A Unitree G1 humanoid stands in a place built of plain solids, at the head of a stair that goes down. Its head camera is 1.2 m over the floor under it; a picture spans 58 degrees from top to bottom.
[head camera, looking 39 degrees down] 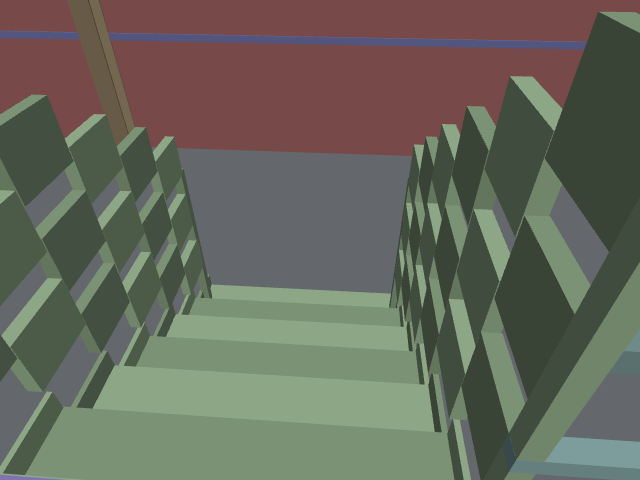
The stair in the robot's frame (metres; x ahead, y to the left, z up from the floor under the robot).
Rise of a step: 0.16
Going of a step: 0.28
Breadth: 1.32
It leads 4 degrees to the right of straight ahead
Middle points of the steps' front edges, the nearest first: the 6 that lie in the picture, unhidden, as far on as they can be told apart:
0.74 0.23 -0.16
1.02 0.21 -0.32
1.30 0.19 -0.48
1.58 0.17 -0.64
1.86 0.15 -0.81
2.14 0.13 -0.97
